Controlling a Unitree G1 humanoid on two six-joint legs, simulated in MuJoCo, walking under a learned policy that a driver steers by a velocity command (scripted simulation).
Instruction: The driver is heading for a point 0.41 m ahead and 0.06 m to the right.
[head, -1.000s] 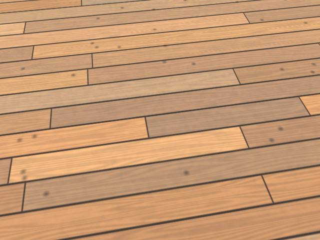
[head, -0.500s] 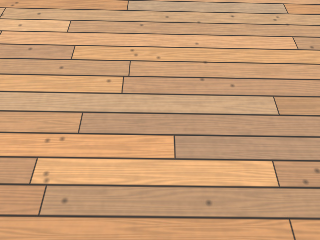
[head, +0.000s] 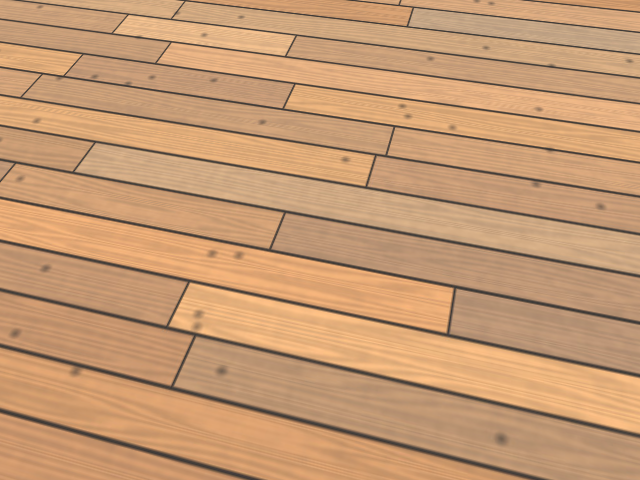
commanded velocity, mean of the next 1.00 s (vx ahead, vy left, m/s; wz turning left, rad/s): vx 0.00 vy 0.00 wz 0.03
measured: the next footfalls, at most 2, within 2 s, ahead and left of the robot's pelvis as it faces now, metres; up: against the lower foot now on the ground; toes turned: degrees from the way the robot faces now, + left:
left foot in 0.02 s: +0.01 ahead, +0.11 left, +0.00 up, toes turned -4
left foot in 1.96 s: +0.42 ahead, +0.03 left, +0.00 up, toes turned +3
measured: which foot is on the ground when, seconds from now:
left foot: up 0.00-0.00, down 0.02-1.00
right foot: down 0.00-1.00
